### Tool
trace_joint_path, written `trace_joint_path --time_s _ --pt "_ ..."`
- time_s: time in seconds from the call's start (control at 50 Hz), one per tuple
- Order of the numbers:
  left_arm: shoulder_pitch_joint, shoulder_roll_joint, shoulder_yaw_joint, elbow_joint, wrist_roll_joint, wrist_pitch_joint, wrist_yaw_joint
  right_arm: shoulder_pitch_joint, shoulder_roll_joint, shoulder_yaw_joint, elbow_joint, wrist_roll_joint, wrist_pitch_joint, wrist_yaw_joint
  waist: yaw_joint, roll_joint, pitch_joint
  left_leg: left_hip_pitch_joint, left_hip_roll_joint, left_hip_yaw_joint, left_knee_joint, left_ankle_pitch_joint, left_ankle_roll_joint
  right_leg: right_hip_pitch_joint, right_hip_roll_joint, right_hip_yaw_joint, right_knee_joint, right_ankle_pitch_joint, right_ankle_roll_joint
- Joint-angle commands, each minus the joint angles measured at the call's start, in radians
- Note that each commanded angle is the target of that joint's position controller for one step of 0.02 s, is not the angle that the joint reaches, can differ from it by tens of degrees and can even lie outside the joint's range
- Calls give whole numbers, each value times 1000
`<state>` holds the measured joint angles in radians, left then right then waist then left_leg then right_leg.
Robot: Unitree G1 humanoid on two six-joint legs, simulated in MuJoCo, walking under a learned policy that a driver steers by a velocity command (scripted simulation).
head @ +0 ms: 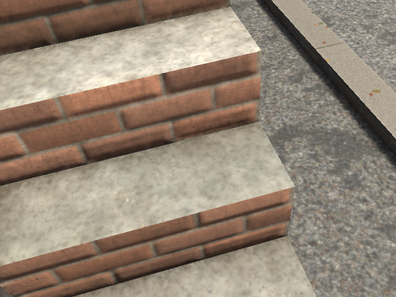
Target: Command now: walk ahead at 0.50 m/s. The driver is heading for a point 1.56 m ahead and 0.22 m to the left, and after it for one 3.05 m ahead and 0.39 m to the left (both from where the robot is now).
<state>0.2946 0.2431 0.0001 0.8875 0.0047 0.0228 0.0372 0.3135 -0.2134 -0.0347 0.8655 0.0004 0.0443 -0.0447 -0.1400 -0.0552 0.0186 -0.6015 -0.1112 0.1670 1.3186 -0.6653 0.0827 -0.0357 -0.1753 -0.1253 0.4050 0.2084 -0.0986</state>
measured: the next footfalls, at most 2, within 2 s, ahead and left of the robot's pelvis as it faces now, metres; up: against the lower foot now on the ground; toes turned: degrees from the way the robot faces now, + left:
left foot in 0.50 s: +0.11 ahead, +0.22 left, +0.22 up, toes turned +11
right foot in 0.94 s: +0.16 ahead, -0.07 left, +0.22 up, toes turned +0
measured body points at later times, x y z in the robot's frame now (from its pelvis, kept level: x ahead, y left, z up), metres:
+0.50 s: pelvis -0.01 +0.05 -0.03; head +0.03 +0.04 +0.41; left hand +0.00 +0.32 -0.17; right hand +0.22 -0.12 -0.13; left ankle +0.07 +0.19 -0.61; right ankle -0.08 -0.08 -0.79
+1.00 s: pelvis +0.07 +0.04 +0.10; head +0.04 +0.03 +0.54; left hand +0.12 +0.28 -0.03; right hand +0.25 -0.19 -0.01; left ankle +0.05 +0.19 -0.56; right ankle +0.12 -0.07 -0.61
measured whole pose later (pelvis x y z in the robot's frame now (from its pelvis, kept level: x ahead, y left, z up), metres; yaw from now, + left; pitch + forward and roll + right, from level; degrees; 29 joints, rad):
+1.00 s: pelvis +0.07 +0.04 +0.10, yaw +3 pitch -1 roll -2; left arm 0.30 0.17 0.03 0.87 -0.01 -0.02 -0.02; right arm 0.16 -0.23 -0.03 0.85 0.01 -0.04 -0.08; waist 0.08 0.06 -0.07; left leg -0.51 0.16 0.00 1.17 -0.43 0.12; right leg -0.40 0.00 -0.10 0.77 -0.39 -0.02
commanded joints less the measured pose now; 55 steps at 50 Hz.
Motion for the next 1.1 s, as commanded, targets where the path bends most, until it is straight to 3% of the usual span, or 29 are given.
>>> trace_joint_path --time_s 0.02,0.06,0.08,0.12,0.16,0.18,0.2,0.24,0.28,0.36,0.38,0.4,0.44,0.46,0.48,0.5,0.52,0.54,0.58,0.64,0.8,0.88,0.92,0.96,0.98,1.0,1.02,1.04,1.1 --pt "-147 -24 -30 -236 -25 -38 -1 -186 -35 1 -95 -4 -37 -16 129 78 64 -208 158 -455 -443 230 172 -80 109 53 307 -278 57" --pt "23 -6 -26 -237 -53 -16 15 -303 -14 24 -145 1 -74 -13 221 154 142 -498 203 -431 -418 170 167 -28 92 160 345 -599 77" --pt "102 2 -21 -205 -34 -5 19 -362 21 42 -167 33 -75 -16 257 134 187 -572 200 -344 -310 193 144 -33 79 133 197 -587 62" --pt "65 -64 -36 -159 30 -10 -22 -201 36 47 -150 73 -55 -31 177 -68 149 -404 110 -103 30 297 57 -7 80 -43 -300 -252 -19" --pt "-14 -99 -51 -132 35 -22 -46 -82 7 23 -155 64 -44 -23 114 -166 85 -466 -21 -109 753 -153 -14 15 18 -29 -292 74 -47" --pt "-112 -15 -49 -145 58 -39 -32 -41 65 30 -201 88 -51 -23 48 -136 41 -679 -57 -254 1183 -170 -34 79 -97 118 -54 405 -5" --pt "-93 150 -5 -164 68 -61 -17 51 44 46 -239 84 -82 -2 10 -116 -154 -797 -24 -314 1414 -244 -81 239 -283 190 175 872 -60" --pt "-36 309 77 -171 -7 -104 -9 -81 22 87 -307 98 -94 -12 116 -173 -258 -1170 194 -538 1283 -75 -124 518 -532 476 -64 -474 -146" --pt "-85 160 25 -191 -2 -92 5 -260 6 71 -235 64 -85 -8 176 168 -93 -1145 133 -326 1196 135 -163 333 -294 393 -119 -726 -45" --pt "-36 118 23 -99 29 -122 -36 -429 116 121 -314 56 -104 -4 174 -79 58 -840 232 -206 890 267 -108 -131 -172 230 -303 -601 -63" --pt "-31 131 30 -64 -16 -109 -28 -503 122 146 -373 35 -106 3 163 -95 71 -708 267 -144 658 108 -53 -198 -185 189 -434 -365 -95" --pt "-35 126 31 -19 -18 -87 -35 -423 150 152 -345 31 -98 12 107 -89 26 -487 249 -74 563 24 -7 -235 -174 108 -409 23 -98" --pt "-4 207 62 -4 -32 -64 -40 -215 23 81 -271 -7 -109 8 37 -120 -196 2 62 53 317 -126 24 -175 -122 20 -212 1308 -91" --pt "-19 282 77 13 -42 -58 -40 3 -13 60 -197 -28 -100 10 -58 -194 -312 146 49 -8 115 -28 28 -47 -166 41 -68 1555 -92" --pt "-63 266 77 14 -73 -47 -39 88 -51 39 -159 -27 -92 13 -96 -246 -362 191 35 -113 -172 85 28 80 -133 26 62 1427 -57" --pt "172 134 67 35 -66 -44 -49 53 -112 -1 -66 -45 -72 23 76 50 -391 439 138 -384 -258 101 113 -206 -23 76 280 944 -52" --pt "140 69 40 65 -50 -54 -80 187 -212 -36 -21 -57 -32 18 41 349 -490 467 238 -774 -660 -205 196 -310 107 93 532 -109 -10" --pt "-8 72 64 19 -70 -58 -96 82 -212 -36 -38 -60 -19 22 41 274 -452 311 319 -1010 -853 -434 260 -395 232 211 1085 -319 45" --pt "-221 -85 31 -122 -66 -59 -102 -93 -88 -8 -11 -13 -39 38 113 95 -122 53 345 -826 -732 -476 183 -719 254 229 1497 -409 35" --pt "-106 -105 11 -151 -66 -45 -82 -110 71 31 56 -10 -73 50 207 87 30 -85 323 -558 -636 -274 132 -816 249 237 1548 -356 -4" --pt "-59 -41 18 -202 -53 12 -9 -147 -60 0 -27 -20 -74 -30 242 288 18 -50 426 -370 -900 -227 150 -845 183 161 1303 -289 146" --pt "-15 -13 25 -112 -61 6 -7 -221 -136 -24 -61 6 -57 -67 248 347 -7 -157 374 -198 -1011 -178 152 -177 211 -78 598 -544 142" --pt "78 0 55 -48 -54 -3 -20 -271 -107 -18 -61 9 -78 -50 278 257 98 -112 358 -152 -880 -50 143 -115 161 0 298 -472 73" --pt "159 -35 49 37 -49 -45 -70 -209 23 30 -58 26 -89 -44 268 -53 112 -77 287 -60 -296 237 125 -113 145 110 56 -301 23" --pt "201 55 56 -3 2 -62 -84 -93 105 51 -75 10 -104 -24 187 -285 22 -327 186 -74 158 178 40 -23 -91 673 -18 -444 -117" --pt "163 70 53 -45 48 -84 -80 -54 138 47 -49 8 -118 0 195 -263 -62 -427 127 -295 540 311 6 -17 -198 1099 -284 -873 -230" --pt "123 74 55 -29 54 -107 -56 -170 81 38 -89 16 -133 14 181 -168 -26 -589 106 -399 739 389 -12 7 -236 1016 -283 -821 -214" --pt "111 91 60 -13 37 -108 -32 -312 125 75 -149 16 -136 8 206 -128 32 -724 114 -431 927 406 1 33 -225 824 -190 -666 -169" --pt "164 -66 3 15 26 -119 -40 -297 109 89 -153 -7 -165 38 193 -21 -55 -780 137 -374 1116 481 36 55 -146 550 -63 -585 -92"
